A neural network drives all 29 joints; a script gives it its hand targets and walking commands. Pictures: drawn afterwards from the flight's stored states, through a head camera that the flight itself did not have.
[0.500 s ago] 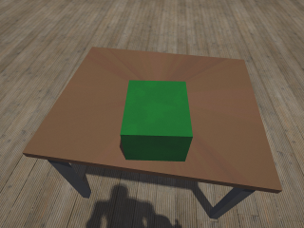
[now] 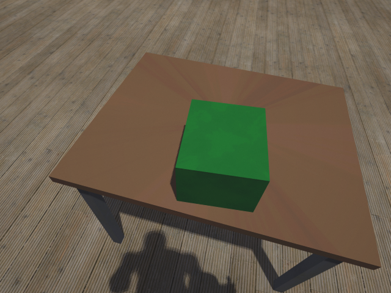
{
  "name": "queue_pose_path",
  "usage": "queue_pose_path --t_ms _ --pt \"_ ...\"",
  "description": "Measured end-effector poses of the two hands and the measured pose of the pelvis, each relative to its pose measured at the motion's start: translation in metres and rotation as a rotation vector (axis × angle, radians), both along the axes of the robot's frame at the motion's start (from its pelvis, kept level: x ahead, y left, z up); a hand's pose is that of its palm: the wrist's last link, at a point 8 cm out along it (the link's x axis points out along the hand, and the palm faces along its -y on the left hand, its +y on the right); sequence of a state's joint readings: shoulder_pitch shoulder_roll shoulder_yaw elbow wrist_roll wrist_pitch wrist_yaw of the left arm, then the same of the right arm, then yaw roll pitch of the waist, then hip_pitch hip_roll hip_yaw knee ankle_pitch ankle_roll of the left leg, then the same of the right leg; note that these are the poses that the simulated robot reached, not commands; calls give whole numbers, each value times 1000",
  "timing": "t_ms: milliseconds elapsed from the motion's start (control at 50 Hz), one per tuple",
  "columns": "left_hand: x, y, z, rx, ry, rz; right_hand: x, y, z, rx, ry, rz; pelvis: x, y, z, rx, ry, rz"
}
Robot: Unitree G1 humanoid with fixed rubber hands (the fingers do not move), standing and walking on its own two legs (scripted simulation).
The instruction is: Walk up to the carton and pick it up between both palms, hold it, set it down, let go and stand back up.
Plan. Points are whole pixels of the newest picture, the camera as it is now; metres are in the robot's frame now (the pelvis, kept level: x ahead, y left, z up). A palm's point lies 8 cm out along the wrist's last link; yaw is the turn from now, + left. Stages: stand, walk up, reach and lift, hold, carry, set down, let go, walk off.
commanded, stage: walk up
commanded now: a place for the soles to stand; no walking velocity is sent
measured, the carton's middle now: (221, 154) +0.47 -0.06 -0.04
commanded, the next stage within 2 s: reach and lift in 0.52 s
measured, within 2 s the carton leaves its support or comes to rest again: neither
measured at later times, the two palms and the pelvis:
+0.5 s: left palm out of the picture +0.03 +0.26 -0.13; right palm out of the picture +0.06 -0.25 -0.12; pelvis +0.01 +0.00 +0.01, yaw +5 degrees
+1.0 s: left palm out of the picture +0.15 +0.22 -0.10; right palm out of the picture +0.15 -0.27 -0.09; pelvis +0.00 -0.04 +0.00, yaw -3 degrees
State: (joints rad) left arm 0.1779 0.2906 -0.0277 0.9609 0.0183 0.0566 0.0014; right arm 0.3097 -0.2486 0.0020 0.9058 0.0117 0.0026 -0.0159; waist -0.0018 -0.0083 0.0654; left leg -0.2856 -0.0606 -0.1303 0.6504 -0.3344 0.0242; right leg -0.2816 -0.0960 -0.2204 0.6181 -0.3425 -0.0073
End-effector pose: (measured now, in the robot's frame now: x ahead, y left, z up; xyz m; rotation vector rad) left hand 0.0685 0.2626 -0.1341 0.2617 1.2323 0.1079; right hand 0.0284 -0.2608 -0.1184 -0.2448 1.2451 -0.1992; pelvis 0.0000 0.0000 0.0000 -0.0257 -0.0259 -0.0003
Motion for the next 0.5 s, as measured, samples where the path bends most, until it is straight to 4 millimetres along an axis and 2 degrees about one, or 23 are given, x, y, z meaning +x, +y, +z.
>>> queue_pose_path --t_ms 60,140,260,500 --pt "-2 -4 5 -7 -24 16 3 -1 1 1 29 24 0 -3 4 6 8 29" --pt "-12 -10 10 -5 -39 40 16 -2 -1 13 27 69 1 -5 5 5 7 48" --pt "-30 -8 11 2 13 75 32 6 -2 34 -20 95 4 -4 7 4 1 59" --pt "-38 -1 9 -3 20 115 27 9 -1 20 31 107 5 -1 8 2 8 80"
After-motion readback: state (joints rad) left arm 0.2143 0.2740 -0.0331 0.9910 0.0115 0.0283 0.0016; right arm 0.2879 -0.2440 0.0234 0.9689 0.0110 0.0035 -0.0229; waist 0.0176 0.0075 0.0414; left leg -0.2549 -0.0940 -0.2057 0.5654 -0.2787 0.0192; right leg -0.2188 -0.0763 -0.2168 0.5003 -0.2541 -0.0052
